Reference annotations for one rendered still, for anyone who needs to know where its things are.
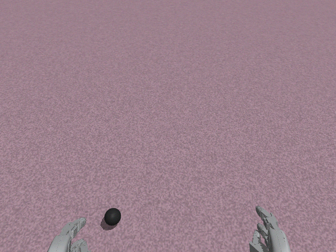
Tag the ball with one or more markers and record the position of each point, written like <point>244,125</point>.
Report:
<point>112,216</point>

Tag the left robot hand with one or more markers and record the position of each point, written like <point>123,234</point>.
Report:
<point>62,243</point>

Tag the right robot hand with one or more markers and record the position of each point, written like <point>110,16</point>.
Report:
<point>275,238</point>

